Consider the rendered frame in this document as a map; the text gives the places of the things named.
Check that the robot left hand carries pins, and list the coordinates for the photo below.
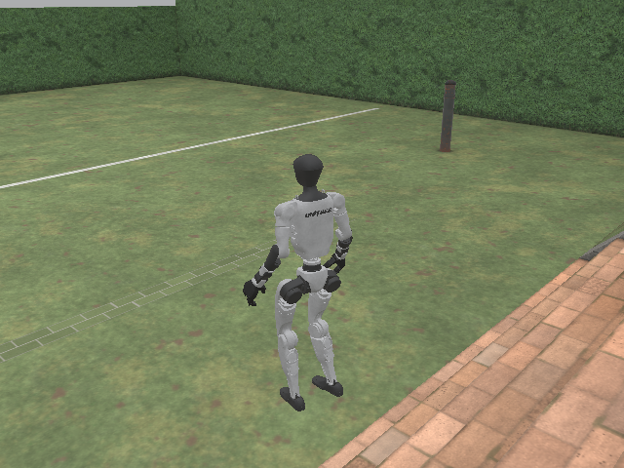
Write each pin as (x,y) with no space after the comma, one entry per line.
(251,291)

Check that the robot left upper arm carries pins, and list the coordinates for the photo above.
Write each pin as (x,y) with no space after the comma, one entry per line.
(283,214)

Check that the robot right thigh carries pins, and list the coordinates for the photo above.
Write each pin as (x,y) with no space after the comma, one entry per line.
(317,304)

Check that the robot left forearm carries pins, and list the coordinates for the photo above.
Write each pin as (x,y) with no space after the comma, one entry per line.
(268,267)

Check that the robot right hand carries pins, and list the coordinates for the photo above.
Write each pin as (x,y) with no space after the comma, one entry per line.
(333,260)

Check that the robot right shin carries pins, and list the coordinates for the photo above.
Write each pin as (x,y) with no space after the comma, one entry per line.
(323,350)

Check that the robot right upper arm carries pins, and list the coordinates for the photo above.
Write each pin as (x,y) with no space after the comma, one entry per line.
(343,231)

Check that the robot right forearm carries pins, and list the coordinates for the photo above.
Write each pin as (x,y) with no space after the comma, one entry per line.
(342,248)

